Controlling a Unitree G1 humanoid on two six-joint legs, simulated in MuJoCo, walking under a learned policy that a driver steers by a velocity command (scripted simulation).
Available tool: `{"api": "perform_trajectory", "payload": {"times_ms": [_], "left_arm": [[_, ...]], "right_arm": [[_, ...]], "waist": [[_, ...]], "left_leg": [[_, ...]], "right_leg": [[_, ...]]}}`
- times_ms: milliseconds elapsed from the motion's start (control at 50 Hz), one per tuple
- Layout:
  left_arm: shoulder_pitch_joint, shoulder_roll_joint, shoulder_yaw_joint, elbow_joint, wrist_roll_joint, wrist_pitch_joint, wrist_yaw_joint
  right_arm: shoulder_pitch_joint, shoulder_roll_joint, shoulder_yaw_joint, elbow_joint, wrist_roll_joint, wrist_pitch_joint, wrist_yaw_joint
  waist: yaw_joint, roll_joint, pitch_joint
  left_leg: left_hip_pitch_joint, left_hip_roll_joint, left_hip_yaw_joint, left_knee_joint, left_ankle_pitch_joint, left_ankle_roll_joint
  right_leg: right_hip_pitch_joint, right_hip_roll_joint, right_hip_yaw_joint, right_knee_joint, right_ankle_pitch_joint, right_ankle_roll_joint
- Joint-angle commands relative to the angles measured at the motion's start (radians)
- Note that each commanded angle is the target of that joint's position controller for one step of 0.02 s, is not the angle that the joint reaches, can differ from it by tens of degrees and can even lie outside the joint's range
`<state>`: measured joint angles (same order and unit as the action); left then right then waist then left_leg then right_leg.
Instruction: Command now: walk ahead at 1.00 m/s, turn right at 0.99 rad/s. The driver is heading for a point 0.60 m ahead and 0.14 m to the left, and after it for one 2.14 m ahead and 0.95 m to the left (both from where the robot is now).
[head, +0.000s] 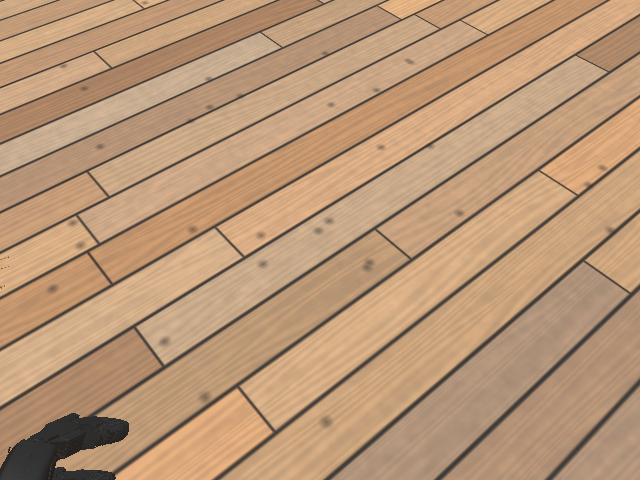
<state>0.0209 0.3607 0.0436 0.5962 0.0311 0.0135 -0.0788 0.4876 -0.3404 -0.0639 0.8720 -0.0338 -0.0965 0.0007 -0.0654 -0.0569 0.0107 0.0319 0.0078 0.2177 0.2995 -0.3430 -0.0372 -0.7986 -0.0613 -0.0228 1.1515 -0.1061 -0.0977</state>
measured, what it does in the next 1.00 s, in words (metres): walks ahead, turning left: right foot, then left foot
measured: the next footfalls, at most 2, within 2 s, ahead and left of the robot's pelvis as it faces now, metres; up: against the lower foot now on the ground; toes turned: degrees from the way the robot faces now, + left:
right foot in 0.18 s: +0.35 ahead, -0.07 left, +0.00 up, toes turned -13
left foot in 0.56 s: +0.69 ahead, +0.02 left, +0.00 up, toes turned +0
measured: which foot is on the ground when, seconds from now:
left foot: down 0.00-0.16, up 0.18-0.54, down 0.56-1.00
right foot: up 0.00-0.16, down 0.18-0.58, up 0.60-1.00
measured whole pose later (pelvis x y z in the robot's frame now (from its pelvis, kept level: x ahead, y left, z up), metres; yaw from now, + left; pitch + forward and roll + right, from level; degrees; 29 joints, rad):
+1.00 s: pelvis +0.63 -0.06 +0.00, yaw +24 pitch +2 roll -1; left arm 0.05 0.28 0.05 0.70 -0.01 -0.03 0.02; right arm 0.17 -0.34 -0.11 0.55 0.02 0.06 -0.04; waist -0.03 0.01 0.05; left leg -0.36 -0.23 -0.35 0.53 -0.16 0.05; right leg -0.45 0.08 0.21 0.59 -0.22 0.07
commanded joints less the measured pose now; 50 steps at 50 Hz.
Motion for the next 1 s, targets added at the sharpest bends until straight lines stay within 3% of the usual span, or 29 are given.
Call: {"api": "perform_trajectory", "payload": {"times_ms": [20,60,100,140,160,180,200,220,240,260,300,320,340,360,440,500,540,560,580,600,620,640,660,680,740,780,860,940,1000], "left_arm": [[-0.096,-0.007,-0.023,-0.091,0.000,-0.006,-0.023],[-0.136,-0.024,-0.031,-0.091,-0.001,-0.014,-0.029],[-0.067,-0.002,-0.023,-0.063,0.002,-0.021,-0.017],[0.248,0.054,0.008,0.037,0.009,-0.031,0.008],[0.453,0.092,0.036,0.116,0.014,-0.033,0.030],[0.404,0.188,0.068,0.127,0.007,-0.025,0.055],[0.349,0.260,0.076,0.061,0.021,-0.024,0.064],[0.377,0.190,0.073,0.061,0.016,-0.024,0.082],[0.338,0.150,0.060,0.103,0.016,-0.042,0.095],[0.304,0.092,0.042,0.124,0.016,-0.068,0.093],[0.253,0.022,0.016,0.137,-0.001,-0.103,0.085],[0.231,-0.007,0.006,0.153,-0.006,-0.115,0.082],[0.157,-0.031,0.013,0.131,-0.028,-0.138,0.066],[0.132,-0.016,0.016,0.134,-0.041,-0.146,0.069],[0.126,0.009,0.018,0.137,-0.030,-0.121,0.131],[0.191,0.062,0.028,0.142,-0.036,-0.089,0.165],[0.111,0.079,0.038,0.099,-0.045,-0.069,0.170],[0.037,0.070,0.036,0.075,-0.052,-0.066,0.159],[0.034,-0.026,0.012,0.072,-0.031,-0.070,0.123],[0.250,-0.119,-0.008,0.050,-0.015,-0.074,0.095],[0.325,-0.003,-0.004,0.046,-0.025,-0.084,0.076],[0.223,0.079,0.015,0.027,-0.041,-0.081,0.075],[0.147,0.074,0.022,0.013,-0.028,-0.069,0.086],[0.125,0.060,0.019,0.004,-0.019,-0.054,0.095],[0.101,0.011,0.016,0.011,-0.016,-0.036,0.103],[0.065,-0.025,0.009,0.012,-0.020,-0.038,0.110],[0.014,-0.011,0.018,0.021,-0.038,-0.032,0.117],[-0.037,0.000,0.030,0.019,-0.039,-0.052,0.108],[0.020,0.032,0.051,0.045,-0.041,-0.075,0.094]], "right_arm": [[-0.106,-0.059,0.003,-0.066,0.001,-0.035,0.001],[-0.054,-0.092,-0.002,-0.049,-0.001,-0.027,-0.006],[-0.022,-0.148,-0.013,-0.049,0.002,-0.009,-0.022],[-0.064,-0.201,-0.021,-0.064,-0.004,0.020,-0.031],[-0.100,-0.192,-0.017,-0.074,-0.003,0.025,-0.028],[-0.071,-0.079,0.002,-0.110,-0.008,0.024,-0.010],[0.034,-0.043,0.023,-0.188,0.044,0.020,-0.009],[-0.136,-0.109,0.013,-0.192,0.045,0.007,-0.016],[-0.137,-0.076,0.021,-0.179,0.058,0.004,-0.017],[-0.138,-0.048,0.028,-0.155,0.040,0.011,-0.015],[-0.033,-0.011,0.029,-0.088,0.017,0.058,-0.003],[-0.040,-0.004,0.024,-0.067,0.020,0.078,0.008],[-0.081,-0.023,-0.003,-0.092,0.113,0.057,-0.015],[-0.125,-0.017,0.005,-0.113,0.107,0.045,-0.017],[-0.297,0.052,0.020,-0.165,0.058,-0.001,0.019],[-0.231,0.024,0.001,-0.181,0.053,0.011,0.060],[-0.059,-0.072,-0.042,-0.166,0.050,0.037,0.066],[0.102,-0.128,-0.069,-0.134,0.047,0.050,0.055],[0.112,-0.145,-0.068,-0.114,0.054,0.056,0.031],[-0.041,-0.189,-0.054,-0.196,-0.013,0.035,0.022],[-0.136,-0.211,-0.063,-0.282,-0.029,0.029,0.027],[-0.236,-0.169,-0.060,-0.333,-0.001,0.037,0.028],[-0.283,-0.123,-0.049,-0.341,0.039,0.048,0.023],[-0.295,-0.106,-0.042,-0.347,0.053,0.051,0.015],[-0.303,-0.102,-0.050,-0.353,0.048,0.075,-0.007],[-0.265,-0.125,-0.061,-0.345,0.048,0.094,-0.030],[-0.291,-0.137,-0.073,-0.368,0.062,0.138,-0.055],[-0.301,-0.120,-0.075,-0.384,0.053,0.153,-0.051],[-0.338,-0.113,-0.074,-0.404,0.058,0.153,-0.043]], "waist": [[0.066,0.086,0.147],[0.055,0.085,0.148],[0.106,0.145,0.066],[0.268,0.189,-0.089],[0.357,0.164,-0.157],[0.243,-0.103,-0.183],[0.157,-0.191,-0.424],[0.229,0.033,-0.355],[0.165,0.072,-0.159],[0.106,0.162,-0.050],[0.017,0.151,0.002],[0.007,0.136,0.007],[0.008,0.039,-0.013],[0.012,0.025,-0.003],[0.065,0.049,0.033],[0.056,-0.040,-0.081],[-0.051,-0.091,-0.152],[-0.159,-0.028,-0.183],[-0.138,0.217,-0.105],[0.066,0.407,-0.179],[0.044,0.279,-0.412],[0.050,0.119,-0.304],[0.080,-0.026,-0.168],[0.095,-0.037,-0.130],[0.103,0.029,-0.079],[0.080,0.062,-0.137],[0.054,0.152,-0.179],[0.025,0.229,-0.134],[0.052,0.251,-0.132]], "left_leg": [[-0.151,0.197,0.006,-0.221,0.453,0.065],[-0.080,0.190,0.072,-0.170,0.831,0.047],[0.013,0.225,0.073,-0.014,1.287,0.044],[-0.050,0.274,0.036,0.355,1.428,0.080],[-0.207,0.248,0.034,0.644,1.243,0.095],[-0.477,0.075,0.028,1.054,0.089,0.077],[-0.775,-0.004,-0.186,1.368,-0.183,0.065],[-0.838,0.021,-0.269,1.368,-0.037,0.070],[-0.824,0.050,-0.266,1.295,0.008,0.067],[-0.742,0.082,-0.281,1.190,0.007,0.063],[-0.539,0.103,-0.298,1.039,-0.006,0.050],[-0.489,0.105,-0.286,0.969,0.008,0.051],[-0.552,0.131,-0.344,0.970,0.022,0.039],[-0.584,0.132,-0.326,0.893,0.059,0.028],[-0.526,0.018,-0.120,0.428,0.491,0.010],[-0.390,-0.077,-0.054,0.321,0.560,0.021],[-0.214,-0.105,-0.082,0.334,0.437,0.085],[-0.050,-0.078,-0.149,0.259,0.491,0.135],[0.017,0.001,-0.260,0.176,0.793,0.172],[0.174,0.204,-0.737,0.273,1.167,0.390],[0.222,0.319,-0.991,0.104,0.866,0.495],[0.085,0.281,-0.956,0.036,0.483,0.461],[-0.076,0.219,-0.893,-0.009,0.266,0.401],[-0.178,0.192,-0.865,-0.023,0.223,0.378],[-0.322,0.057,-0.685,0.004,0.385,0.296],[-0.286,0.044,-0.666,0.051,0.561,0.280],[-0.261,0.015,-0.694,0.072,0.345,0.209],[-0.253,0.002,-0.771,0.090,0.228,0.192],[-0.256,-0.018,-0.825,0.157,0.241,0.167]], "right_leg": [[0.069,-0.011,-0.063,-0.198,0.110,-0.027],[0.164,0.049,-0.155,-0.327,0.095,-0.067],[0.298,0.126,-0.187,-0.371,0.023,-0.098],[0.660,0.181,-0.113,-0.411,-0.078,-0.143],[0.939,0.164,-0.024,-0.529,-0.067,-0.168],[1.113,-0.034,0.247,-0.550,-0.163,-0.163],[1.364,-0.323,0.798,-0.712,-0.194,-0.325],[1.253,-0.288,0.740,-0.815,-0.129,-0.279],[1.042,-0.289,0.571,-0.824,0.089,-0.256],[0.842,-0.256,0.447,-0.820,0.330,-0.227],[0.602,-0.212,0.225,-0.852,0.557,-0.161],[0.551,-0.158,0.145,-0.899,0.571,-0.119],[0.611,-0.176,0.136,-0.890,0.632,-0.114],[0.610,-0.161,0.092,-0.904,0.684,-0.093],[0.566,0.012,-0.160,-0.874,0.582,0.014],[0.684,-0.030,-0.178,-0.700,0.784,0.059],[0.661,-0.071,-0.156,-0.489,0.885,0.083],[0.578,-0.052,-0.144,-0.237,0.724,0.100],[0.426,0.107,-0.145,0.099,-0.217,0.129],[0.122,0.237,0.035,0.459,-0.606,0.186],[0.112,0.212,0.220,0.527,-0.513,0.169],[0.098,0.170,0.224,0.439,-0.425,0.134],[0.086,0.135,0.201,0.345,-0.364,0.128],[0.113,0.117,0.201,0.267,-0.336,0.130],[0.227,0.106,0.178,-0.042,-0.305,0.155],[0.247,0.132,0.168,-0.170,-0.265,0.184],[0.276,0.148,0.192,-0.327,-0.135,0.196],[0.329,0.157,0.210,-0.482,-0.129,0.177],[0.468,0.138,0.209,-0.701,-0.067,0.146]]}}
